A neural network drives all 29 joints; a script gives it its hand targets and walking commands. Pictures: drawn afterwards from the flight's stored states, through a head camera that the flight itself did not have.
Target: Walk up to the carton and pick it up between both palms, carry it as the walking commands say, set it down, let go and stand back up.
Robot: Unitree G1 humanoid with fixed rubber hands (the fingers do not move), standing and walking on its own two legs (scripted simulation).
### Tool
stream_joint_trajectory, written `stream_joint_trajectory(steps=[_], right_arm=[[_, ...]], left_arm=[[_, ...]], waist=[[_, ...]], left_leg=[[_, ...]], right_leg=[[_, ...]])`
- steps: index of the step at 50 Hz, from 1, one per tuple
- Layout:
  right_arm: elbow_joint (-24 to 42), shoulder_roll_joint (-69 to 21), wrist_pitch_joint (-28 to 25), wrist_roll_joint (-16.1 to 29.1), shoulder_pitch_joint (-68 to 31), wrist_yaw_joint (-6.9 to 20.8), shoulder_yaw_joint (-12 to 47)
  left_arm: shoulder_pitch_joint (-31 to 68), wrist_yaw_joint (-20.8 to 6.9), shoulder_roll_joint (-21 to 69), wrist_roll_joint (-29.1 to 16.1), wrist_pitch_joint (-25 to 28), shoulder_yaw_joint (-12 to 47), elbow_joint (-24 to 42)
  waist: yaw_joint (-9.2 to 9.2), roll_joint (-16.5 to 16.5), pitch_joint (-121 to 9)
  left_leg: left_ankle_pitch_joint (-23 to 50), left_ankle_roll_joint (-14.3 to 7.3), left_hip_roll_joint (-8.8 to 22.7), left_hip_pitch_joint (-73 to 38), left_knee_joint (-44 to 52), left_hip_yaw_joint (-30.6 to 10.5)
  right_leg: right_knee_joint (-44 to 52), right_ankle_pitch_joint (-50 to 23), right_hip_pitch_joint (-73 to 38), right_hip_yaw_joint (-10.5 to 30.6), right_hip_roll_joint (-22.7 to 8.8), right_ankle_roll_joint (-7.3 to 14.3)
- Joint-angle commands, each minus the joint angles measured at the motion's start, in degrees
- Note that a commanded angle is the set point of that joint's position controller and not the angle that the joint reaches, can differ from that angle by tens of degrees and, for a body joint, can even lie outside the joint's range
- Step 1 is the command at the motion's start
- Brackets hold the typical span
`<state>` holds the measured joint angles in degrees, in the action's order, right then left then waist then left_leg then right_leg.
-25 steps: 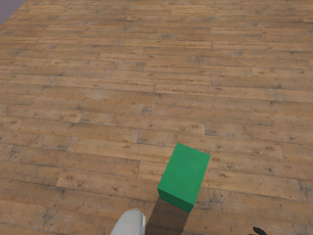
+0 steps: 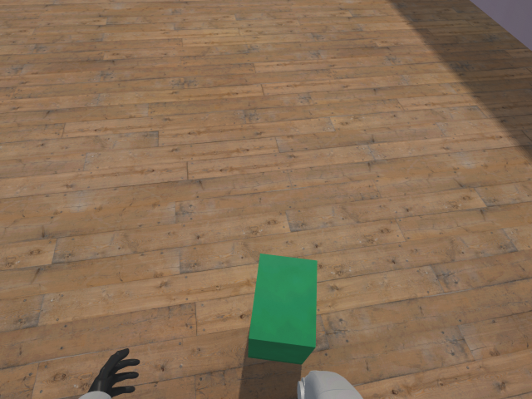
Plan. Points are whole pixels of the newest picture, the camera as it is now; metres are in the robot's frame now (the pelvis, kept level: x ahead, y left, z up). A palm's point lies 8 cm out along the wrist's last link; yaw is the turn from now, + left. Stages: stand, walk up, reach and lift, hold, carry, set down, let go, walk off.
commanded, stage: walk up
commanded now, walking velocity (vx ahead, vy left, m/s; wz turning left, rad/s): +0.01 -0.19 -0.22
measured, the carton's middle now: (281, 310) +0.43 -0.08 -0.64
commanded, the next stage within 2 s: none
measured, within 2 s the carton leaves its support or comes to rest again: neither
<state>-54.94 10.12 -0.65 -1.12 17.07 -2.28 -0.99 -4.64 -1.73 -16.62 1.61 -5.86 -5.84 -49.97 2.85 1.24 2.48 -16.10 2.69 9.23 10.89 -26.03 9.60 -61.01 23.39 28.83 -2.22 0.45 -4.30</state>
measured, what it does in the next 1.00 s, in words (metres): steps on the spot: right foot, then left foot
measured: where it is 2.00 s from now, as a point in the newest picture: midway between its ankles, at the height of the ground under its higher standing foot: outside the picture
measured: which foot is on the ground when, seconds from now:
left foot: down 0.00-0.20, up 0.22-0.52, down 0.54-0.66, up 0.68-0.84, down 0.86-1.00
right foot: up 0.00-0.18, down 0.20-0.86, up 0.88-1.00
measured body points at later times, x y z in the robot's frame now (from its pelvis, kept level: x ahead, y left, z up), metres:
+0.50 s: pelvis +0.01 -0.10 +0.00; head +0.03 -0.12 +0.45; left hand +0.09 +0.11 -0.15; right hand +0.01 -0.34 -0.16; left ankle -0.01 +0.02 -0.73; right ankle +0.01 -0.20 -0.74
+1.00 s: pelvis -0.02 -0.03 +0.00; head -0.01 -0.01 +0.45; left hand -0.02 +0.23 -0.16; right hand -0.01 -0.25 -0.15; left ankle -0.05 +0.08 -0.74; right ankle -0.03 -0.17 -0.72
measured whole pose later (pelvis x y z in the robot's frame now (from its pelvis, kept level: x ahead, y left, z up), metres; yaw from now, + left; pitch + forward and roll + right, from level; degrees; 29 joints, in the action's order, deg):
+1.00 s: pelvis -0.02 -0.03 +0.00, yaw -3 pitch -1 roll -1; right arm -61.9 8.0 0.0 -1.1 14.2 -1.6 -0.7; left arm -15.7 1.1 -13.1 0.4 -2.9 -3.3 -63.5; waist -0.8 2.2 2.2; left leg -14.8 -0.8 1.0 6.8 -22.6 2.9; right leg -36.3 20.0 16.2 1.9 -1.4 -1.1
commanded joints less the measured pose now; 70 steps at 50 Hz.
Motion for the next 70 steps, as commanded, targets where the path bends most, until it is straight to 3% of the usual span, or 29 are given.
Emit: stream_joint_trajectory(steps=[1, 8, 10, 11, 12, 13, 15, 17, 24, 27, 30, 31, 33, 35, 36, 38, 40, 41, 42, 43, 44, 46, 50, 52, 55, 57, 62, 66, 70], right_arm=[[-0.7, 14.0, -0.2, -0.2, 9.0, -1.1, -4.3], [-1.2, 16.0, 0.8, -0.3, 4.6, 0.1, -6.0], [-0.8, 12.4, 1.3, 0.5, 6.6, 1.0, -5.0], [0.6, 6.5, 1.5, -0.1, 6.8, 1.7, -3.8], [1.2, 4.0, 2.5, 1.3, 5.4, 0.8, -2.9], [-1.1, 5.2, 3.0, 1.1, 6.1, 0.8, -2.7], [-3.4, 4.8, 3.2, 1.3, 6.2, 1.2, -2.8], [-5.0, 4.5, 3.4, 1.3, 8.3, 1.3, -2.8], [-5.1, 3.6, 2.8, 1.0, 3.7, -0.2, -2.8], [-6.0, 3.9, 1.9, 1.0, 5.2, -0.7, -2.6], [-5.8, 7.8, 1.9, 1.3, 1.0, -0.5, -3.4], [-5.7, 9.5, 2.5, 1.5, -0.3, -0.6, -4.1], [-4.5, 8.2, 3.4, 1.3, -1.1, -0.6, -3.6], [-1.1, 6.5, 4.8, 0.4, -5.5, 0.3, -3.6], [-0.2, 5.2, 5.1, -0.1, -5.3, 0.6, -3.4], [-0.7, 3.7, 4.3, -0.1, -2.1, 1.5, -2.6], [-1.8, 1.7, 3.0, 0.5, -0.4, 1.5, -1.7], [-3.1, 2.9, 2.5, 0.6, 0.7, 1.1, -2.2], [-3.9, 4.6, 1.8, 0.6, 2.0, 0.7, -2.5], [-3.9, 7.4, 1.0, 0.0, 3.0, 0.2, -2.7], [-2.7, 10.9, 0.7, 0.1, 0.0, 0.4, -2.7], [-2.3, 8.3, 0.0, -0.1, -6.3, 0.5, -1.5], [-4.4, 6.5, -1.2, 0.1, -4.1, -0.1, -1.0], [-5.9, 6.0, -1.3, 0.0, -1.9, -0.2, -1.1], [-7.9, 4.6, -1.0, 0.7, 0.4, -0.1, -0.9], [-9.2, 2.1, -0.7, 1.3, 1.9, 0.1, -0.4], [-10.4, 3.5, -0.6, 1.0, 3.3, 0.2, -1.3], [-10.6, 2.5, -0.2, 0.5, 4.3, 0.3, -1.3], [-10.4, 1.5, -0.4, 0.5, 5.1, 0.2, -0.9]], left_arm=[[2.3, -0.9, -0.7, -0.5, 0.5, 0.2, 3.6], [0.3, -1.5, -1.7, -1.5, 1.5, 0.7, 0.2], [-6.1, -0.9, -5.7, -0.5, 3.4, -0.6, -2.9], [-7.9, -0.1, -7.2, -0.6, 5.3, -0.4, -2.1], [-6.9, 0.4, -9.8, -1.3, 6.2, -0.5, -1.2], [-5.8, 1.2, -4.8, -0.9, 6.5, 0.8, -2.2], [0.3, 2.3, -1.4, -0.8, 6.6, 1.9, -1.2], [0.9, 2.9, -1.4, -1.3, 6.7, 2.5, -1.5], [-5.4, 4.0, -0.8, -1.2, 6.9, 2.7, -7.3], [-6.7, 4.0, -0.4, -1.3, 6.7, 2.1, -8.7], [-5.8, 3.9, 0.8, -1.4, 6.8, 1.7, -7.5], [-5.9, 4.0, -2.0, -1.2, 6.7, 0.7, -6.6], [-10.5, 4.5, -4.6, -0.9, 6.2, -0.1, -7.1], [-15.9, 5.8, -7.4, 0.1, 5.3, -0.9, -7.8], [-14.0, 5.8, -6.8, 0.3, 5.2, -0.9, -7.5], [-5.0, 5.1, -4.5, 0.9, 4.5, -0.1, -5.6], [-4.2, 3.8, -1.2, 0.0, 4.1, 1.3, -7.3], [-6.6, 3.4, -1.3, 0.0, 4.1, 1.3, -9.1], [-10.2, 2.9, -1.0, -0.1, 4.2, 1.3, -10.5], [-13.2, 2.5, 2.0, -0.8, 4.4, 1.9, -10.7], [-12.6, 2.7, 3.3, -0.9, 4.3, 2.6, -9.4], [-10.4, 2.8, 1.3, -1.6, 3.7, 2.6, -9.9], [-13.1, 3.1, 2.1, -1.3, 3.8, 2.3, -12.2], [-12.8, 3.5, 2.6, -1.6, 4.1, 2.4, -12.5], [-15.0, 4.1, 3.1, -1.6, 4.8, 3.0, -14.3], [-13.8, 4.1, 2.3, -1.9, 5.5, 3.6, -14.6], [-14.5, 4.3, 3.0, -1.8, 6.1, 4.3, -16.0], [-14.4, 4.2, 3.8, -1.4, 6.3, 4.7, -15.7], [-15.1, 4.2, 4.4, -1.3, 7.0, 5.1, -15.8]], waist=[[0.56, -13.2, -2.6], [-1.19, -16.4, -3.0], [-3.73, -5.3, -7.5], [-3.32, 6.8, -7.4], [-4.38, 14.4, -10.4], [-3.04, 8.4, -10.1], [0.02, 8.8, -3.9], [1.25, 7.5, -3.9], [-0.91, 4.1, -0.8], [-0.80, 1.8, -1.7], [-3.23, -6.1, 0.0], [-3.49, -6.7, 1.4], [-4.67, -0.4, -4.3], [-8.58, 9.8, -5.4], [-6.38, 6.7, -5.5], [-2.98, 6.6, -1.9], [-1.48, 12.6, -0.5], [-0.83, 9.7, 0.4], [-1.04, 2.7, 0.3], [-1.89, -9.5, -1.2], [-2.76, -14.8, 0.9], [-3.89, -8.4, 3.9], [-3.94, -8.3, 0.5], [-3.53, -8.8, -0.1], [-3.58, -7.3, -0.3], [-2.29, -1.6, 2.1], [-2.45, 0.3, 1.1], [-2.12, -2.8, 4.5], [-2.01, -1.5, 5.0]], left_leg=[[49.8, -11.1, 17.4, -13.0, 3.7, -13.3], [32.7, -7.3, 13.5, -4.1, 1.2, -6.7], [16.0, -3.4, 6.9, 4.5, -12.3, -1.6], [-18.6, -0.5, -0.2, 15.7, -23.1, -1.0], [-20.5, -0.9, -0.9, 15.4, -25.4, -6.1], [-16.3, -1.7, 0.4, 10.9, -23.3, -10.1], [-10.6, -1.7, -1.3, 7.9, -21.4, -9.9], [-9.5, -1.7, -3.0, 6.8, -22.1, -9.1], [-4.8, -2.0, -6.4, 2.8, -8.8, -9.0], [6.9, -2.3, -5.4, -4.7, 4.3, -8.4], [15.7, -4.5, -1.1, -6.1, 3.8, -10.7], [21.0, -4.7, -1.5, -3.5, 0.1, -9.6], [16.7, -3.7, -4.0, -1.1, -8.0, -6.7], [-17.1, -1.0, -10.1, 11.0, -34.1, -7.6], [-15.3, -1.0, -7.1, 10.0, -37.5, -13.2], [-11.1, -1.3, -5.2, 6.5, -25.0, -12.4], [-5.9, -0.6, -8.9, -4.0, -5.4, -7.0], [-2.0, -0.6, -10.5, -7.2, 2.1, -3.5], [0.8, -1.1, -8.2, -10.4, 8.4, -5.6], [-4.0, -2.4, 1.8, -10.5, 14.9, -16.6], [-4.9, -6.2, 10.6, -1.1, 18.8, -27.0], [-0.3, -8.7, 6.8, 5.1, 16.5, -21.7], [22.4, -9.2, 5.0, -3.7, 10.5, -16.2], [26.0, -9.1, 4.1, -5.6, 8.7, -15.2], [21.7, -6.9, 1.8, -3.4, 8.0, -14.7], [14.4, -5.1, -2.5, -0.8, 9.3, -11.9], [8.7, -3.8, -2.0, -4.3, 9.7, -11.4], [-1.8, -3.6, -2.1, -0.5, 11.3, -12.2], [3.4, -3.5, -2.8, -1.0, 9.3, -11.0]], right_leg=[[6.1, -0.2, 6.9, 4.7, -3.1, 0.2], [30.5, -6.5, -13.9, -1.1, -0.3, 2.1], [41.7, -15.6, -29.6, -0.9, -2.2, 4.0], [43.3, -30.1, -33.9, 12.4, -15.0, 4.7], [42.9, -43.2, -29.2, 18.3, -25.5, 11.5], [44.6, -36.5, -27.2, 14.6, -21.0, 11.6], [45.0, -34.8, -21.3, 9.2, -13.5, 9.5], [44.8, -36.0, -20.1, 6.7, -12.6, 10.1], [44.3, -30.2, -18.7, 10.7, -14.0, 13.3], [42.0, -30.9, -17.4, 11.1, -13.4, 10.2], [39.1, -22.8, -13.0, 6.2, -7.9, 6.2], [35.2, -29.4, -12.7, 7.0, -9.7, 6.5], [35.5, -34.5, -15.9, 12.4, -14.9, 9.5], [42.2, -43.8, -18.2, 26.3, -27.4, 19.8], [44.2, -33.0, -14.3, 24.8, -26.3, 19.2], [46.9, -4.2, -8.3, 16.2, -19.3, 13.1], [45.5, -2.7, -5.9, 7.7, -9.1, 10.1], [43.1, -3.5, -6.0, 5.9, -7.9, 9.4], [39.0, -5.0, -5.6, 4.4, -7.2, 8.2], [32.9, -4.3, -5.1, 2.2, -4.6, 5.9], [29.9, 0.1, -5.8, 1.8, -2.0, 3.2], [23.4, -2.6, -12.7, 5.0, -2.8, 3.1], [24.3, -2.2, -11.8, 5.6, -2.5, 3.5], [29.7, -3.3, -13.7, 4.0, -2.0, 3.5], [40.3, -15.0, -22.2, 3.1, -4.0, 4.2], [40.8, -25.2, -24.1, 5.4, -6.8, 5.9], [42.7, -18.9, -23.3, 4.5, -6.0, 5.8], [43.1, -9.4, -20.8, 4.6, -5.1, 6.0], [43.2, -12.9, -20.6, 5.4, -5.7, 6.1]])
